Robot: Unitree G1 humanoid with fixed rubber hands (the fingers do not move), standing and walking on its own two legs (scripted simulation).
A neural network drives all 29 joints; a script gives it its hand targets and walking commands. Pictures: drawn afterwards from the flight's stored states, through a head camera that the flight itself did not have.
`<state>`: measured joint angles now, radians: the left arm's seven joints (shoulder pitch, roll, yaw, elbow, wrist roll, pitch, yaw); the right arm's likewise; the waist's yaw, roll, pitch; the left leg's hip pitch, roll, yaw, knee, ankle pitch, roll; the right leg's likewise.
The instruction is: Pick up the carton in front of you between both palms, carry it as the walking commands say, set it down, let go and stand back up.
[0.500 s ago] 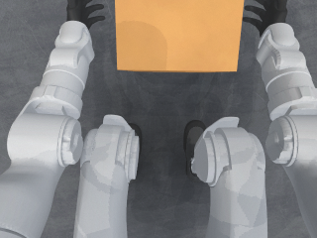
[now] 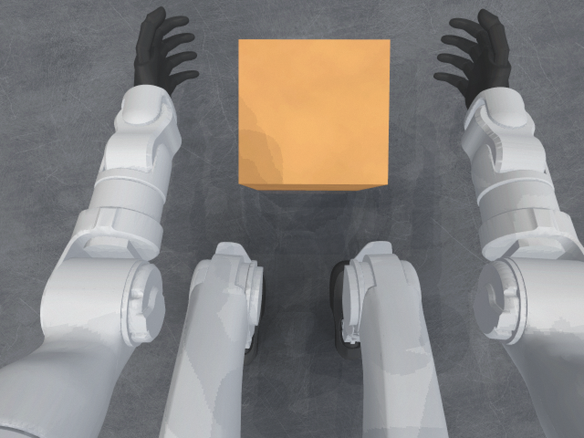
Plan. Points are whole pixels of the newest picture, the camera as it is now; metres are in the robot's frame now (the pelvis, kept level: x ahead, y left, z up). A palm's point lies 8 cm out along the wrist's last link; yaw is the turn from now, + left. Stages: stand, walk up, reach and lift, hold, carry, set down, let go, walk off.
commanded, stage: set down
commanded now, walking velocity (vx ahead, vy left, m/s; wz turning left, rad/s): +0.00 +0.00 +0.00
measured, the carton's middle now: (310, 130) +0.50 -0.03 -0.32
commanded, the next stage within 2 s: let go in 0.62 s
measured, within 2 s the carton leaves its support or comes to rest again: neither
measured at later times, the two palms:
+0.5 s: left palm (65, 19) +0.51 +0.17 +0.03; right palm out of the picture +0.50 -0.23 +0.03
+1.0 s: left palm out of the picture +0.43 +0.20 +0.15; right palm out of the picture +0.42 -0.25 +0.15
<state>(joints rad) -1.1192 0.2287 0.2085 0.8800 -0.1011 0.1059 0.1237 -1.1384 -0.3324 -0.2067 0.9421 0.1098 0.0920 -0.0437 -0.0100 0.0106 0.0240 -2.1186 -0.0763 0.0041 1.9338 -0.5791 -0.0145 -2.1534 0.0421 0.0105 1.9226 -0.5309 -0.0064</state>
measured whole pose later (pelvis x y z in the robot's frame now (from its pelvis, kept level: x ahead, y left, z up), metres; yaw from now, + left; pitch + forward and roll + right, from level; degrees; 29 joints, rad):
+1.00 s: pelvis +0.08 -0.01 +0.26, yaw -2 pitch +34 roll +1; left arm -0.42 0.17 0.17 0.62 0.04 0.06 -0.01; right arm -0.44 -0.22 -0.20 0.65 -0.04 0.06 0.04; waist 0.00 0.00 -0.09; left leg -1.13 -0.04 -0.04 0.87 -0.34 -0.01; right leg -1.16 0.05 0.03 0.87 -0.31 -0.02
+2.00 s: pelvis +0.12 +0.00 +0.32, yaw -2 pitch -3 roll +0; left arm 0.20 0.25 0.06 0.59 0.01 0.06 0.00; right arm 0.20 -0.26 -0.06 0.59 -0.01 0.04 0.02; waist 0.00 0.01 0.04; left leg -0.14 -0.04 -0.06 0.52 -0.32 0.02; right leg -0.16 0.04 0.04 0.51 -0.29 -0.01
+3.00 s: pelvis +0.10 +0.00 +0.33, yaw -1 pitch -4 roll +0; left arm 0.19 0.31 0.04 0.92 0.01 -0.02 0.03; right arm 0.20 -0.32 -0.03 0.90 -0.01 -0.02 -0.03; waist 0.00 0.00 0.04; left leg -0.12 -0.04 -0.06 0.42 -0.24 0.01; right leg -0.14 0.04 0.04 0.42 -0.21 -0.02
